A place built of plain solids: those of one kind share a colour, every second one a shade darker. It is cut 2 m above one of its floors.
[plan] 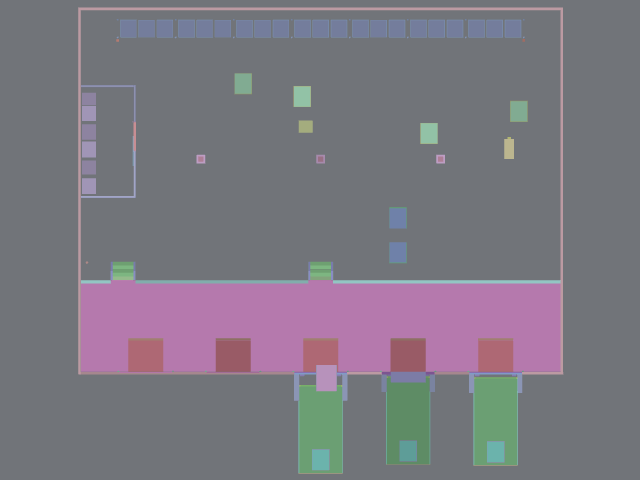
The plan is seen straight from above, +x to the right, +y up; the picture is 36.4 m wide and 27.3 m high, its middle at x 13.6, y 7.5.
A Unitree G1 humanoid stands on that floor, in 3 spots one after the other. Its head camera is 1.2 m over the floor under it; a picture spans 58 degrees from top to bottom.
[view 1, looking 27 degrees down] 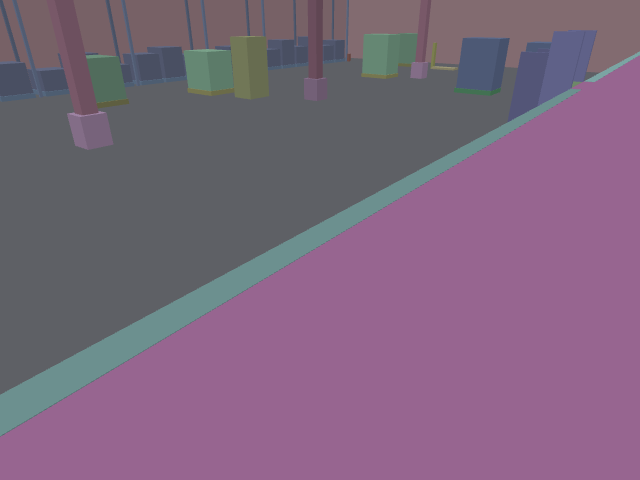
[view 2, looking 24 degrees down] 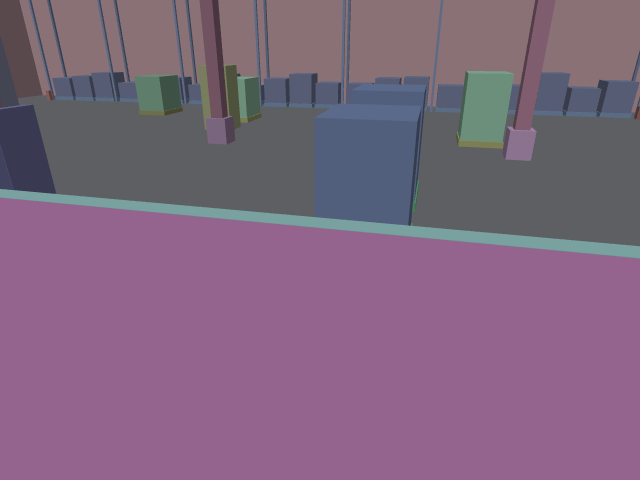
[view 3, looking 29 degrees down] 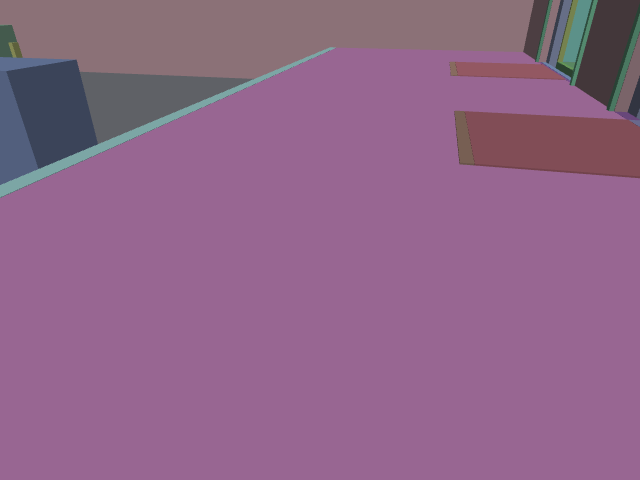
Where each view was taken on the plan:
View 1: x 3.00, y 3.62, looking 38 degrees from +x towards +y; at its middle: south_edge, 2.64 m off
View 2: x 18.62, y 2.20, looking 104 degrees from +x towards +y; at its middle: south_deck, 2.95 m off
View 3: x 13.97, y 2.20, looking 14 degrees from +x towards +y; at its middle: south_deck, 2.48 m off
